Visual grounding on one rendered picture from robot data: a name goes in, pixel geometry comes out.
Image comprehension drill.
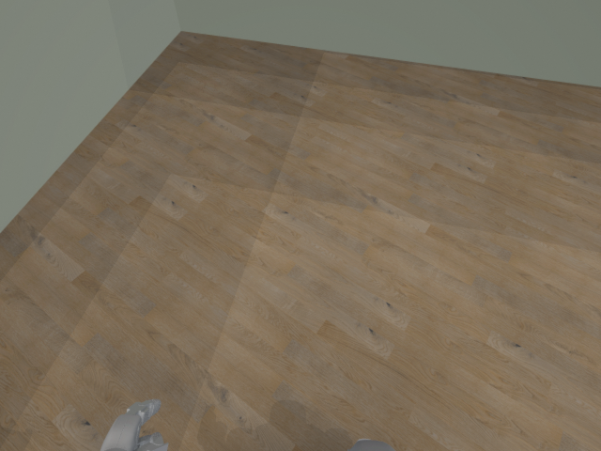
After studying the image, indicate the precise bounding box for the left robot hand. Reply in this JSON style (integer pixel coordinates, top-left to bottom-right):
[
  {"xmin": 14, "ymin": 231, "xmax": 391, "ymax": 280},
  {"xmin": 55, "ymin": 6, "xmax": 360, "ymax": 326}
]
[{"xmin": 100, "ymin": 399, "xmax": 168, "ymax": 451}]

